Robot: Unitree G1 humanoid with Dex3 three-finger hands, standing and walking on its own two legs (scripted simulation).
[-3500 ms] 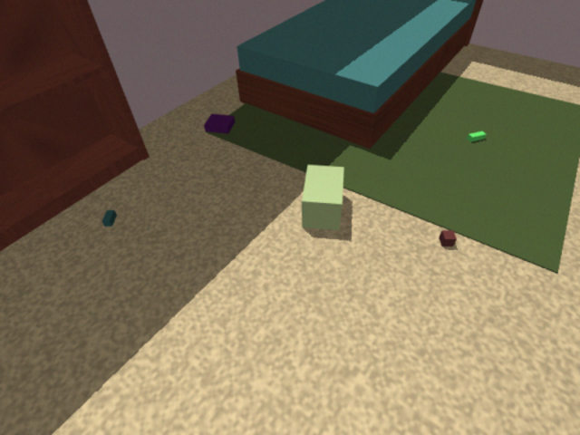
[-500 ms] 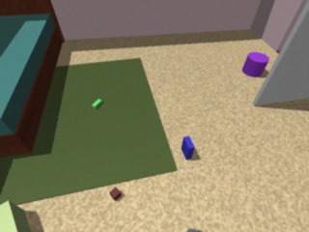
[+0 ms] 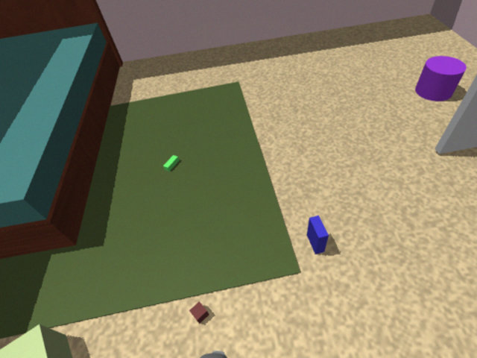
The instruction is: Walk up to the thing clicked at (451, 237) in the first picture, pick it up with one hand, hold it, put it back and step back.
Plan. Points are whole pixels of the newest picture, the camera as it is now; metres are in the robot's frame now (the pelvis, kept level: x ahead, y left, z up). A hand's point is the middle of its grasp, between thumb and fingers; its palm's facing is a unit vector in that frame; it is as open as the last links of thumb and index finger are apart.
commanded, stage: walk up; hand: left
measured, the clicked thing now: (199, 312) +0.41 +0.28 -0.73
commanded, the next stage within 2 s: stand in 1.62 s
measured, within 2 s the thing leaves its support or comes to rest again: neither
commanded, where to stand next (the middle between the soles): +0.10 +0.03 m, yaw +1 degrees
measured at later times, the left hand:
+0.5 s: hand out of the picture +0.04 +0.31 -0.14, palm faces +0.02 -0.92 -0.40, open 7.4 cm
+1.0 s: hand out of the picture +0.10 +0.29 -0.13, palm faces +0.01 -0.93 -0.36, open 7.4 cm
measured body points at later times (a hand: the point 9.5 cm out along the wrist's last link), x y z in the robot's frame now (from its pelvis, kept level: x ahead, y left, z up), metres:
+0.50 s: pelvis -0.01 +0.04 +0.00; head +0.00 +0.03 +0.45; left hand +0.04 +0.35 -0.12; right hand +0.11 -0.26 -0.13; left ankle +0.04 +0.15 -0.72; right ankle +0.00 -0.10 -0.72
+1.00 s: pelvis +0.02 +0.03 +0.02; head +0.02 +0.03 +0.47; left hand +0.10 +0.34 -0.11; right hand +0.11 -0.27 -0.11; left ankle +0.04 +0.15 -0.72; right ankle +0.00 -0.10 -0.72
